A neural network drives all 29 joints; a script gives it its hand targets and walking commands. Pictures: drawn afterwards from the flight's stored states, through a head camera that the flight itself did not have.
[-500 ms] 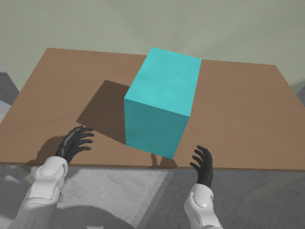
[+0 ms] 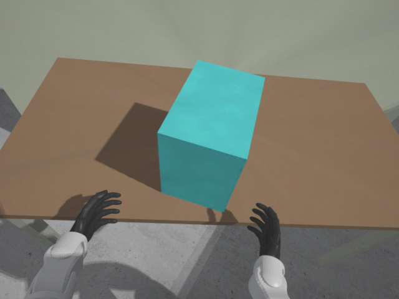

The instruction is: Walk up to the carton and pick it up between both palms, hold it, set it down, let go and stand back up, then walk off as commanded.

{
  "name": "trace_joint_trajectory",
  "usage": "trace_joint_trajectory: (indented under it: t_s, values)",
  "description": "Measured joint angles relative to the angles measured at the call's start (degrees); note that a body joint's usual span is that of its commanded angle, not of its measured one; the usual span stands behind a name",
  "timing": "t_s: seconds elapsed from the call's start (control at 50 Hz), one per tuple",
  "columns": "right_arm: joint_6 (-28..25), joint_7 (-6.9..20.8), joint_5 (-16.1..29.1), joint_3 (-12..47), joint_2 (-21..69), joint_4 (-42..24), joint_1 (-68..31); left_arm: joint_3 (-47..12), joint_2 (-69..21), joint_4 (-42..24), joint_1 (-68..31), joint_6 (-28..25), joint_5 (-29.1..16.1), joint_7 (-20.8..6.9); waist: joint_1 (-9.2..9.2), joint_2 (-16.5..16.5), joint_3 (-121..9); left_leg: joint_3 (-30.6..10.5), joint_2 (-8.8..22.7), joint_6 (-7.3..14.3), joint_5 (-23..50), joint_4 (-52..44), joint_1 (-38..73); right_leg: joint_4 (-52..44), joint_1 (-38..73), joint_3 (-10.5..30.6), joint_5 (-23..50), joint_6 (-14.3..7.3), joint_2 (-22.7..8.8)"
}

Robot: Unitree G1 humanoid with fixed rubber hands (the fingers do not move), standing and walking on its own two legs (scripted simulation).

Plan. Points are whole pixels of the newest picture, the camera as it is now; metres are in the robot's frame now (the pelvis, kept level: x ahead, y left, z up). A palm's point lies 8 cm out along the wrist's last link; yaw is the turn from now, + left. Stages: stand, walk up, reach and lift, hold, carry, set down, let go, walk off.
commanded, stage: set down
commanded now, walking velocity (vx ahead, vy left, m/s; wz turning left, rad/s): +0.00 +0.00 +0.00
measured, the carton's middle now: (210, 137) +0.48 -0.01 -0.01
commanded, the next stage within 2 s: let go in 0.70 s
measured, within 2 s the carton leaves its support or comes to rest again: neither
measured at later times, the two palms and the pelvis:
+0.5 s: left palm (88, 252) +0.20 +0.22 -0.05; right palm (286, 256) +0.21 -0.17 -0.05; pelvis +0.00 -0.01 +0.00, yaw +0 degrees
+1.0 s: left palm (94, 268) +0.18 +0.21 -0.07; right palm (298, 266) +0.19 -0.20 -0.06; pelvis +0.00 -0.01 +0.00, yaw +0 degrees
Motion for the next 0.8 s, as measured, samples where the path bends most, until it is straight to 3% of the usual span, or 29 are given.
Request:
trace_joint_trajectory:
  t_s: [0.26,0.54,0.8]
  values:
    - [3.62,4.84,0.0,-1.96,-4.01,0.03,0.73,0.63,-3.98,-0.22,3.32,2.68,0.0,1.71,0.36,2.46,0.31,0.0,1.25,-0.78,-0.4,0.0,2.25,0.0,2.1,0.0,-0.33,-0.47,1.21]
    - [9.94,9.99,-1.15,-4.0,-6.71,0.01,0.8,1.14,-5.22,-0.21,5.51,6.02,1.6,4.56,1.11,2.51,0.33,0.01,1.43,-0.84,-0.27,0.0,3.88,0.0,3.7,0.01,-0.15,-0.84,1.4]
    - [11.42,14.54,-2.0,-5.19,-10.16,2.65,0.81,1.16,-6.75,-0.19,7.55,6.82,3.5,7.16,0.36,2.51,0.33,0.01,1.43,-0.84,-0.27,0.0,3.88,0.0,3.7,0.01,-0.15,-0.84,1.41]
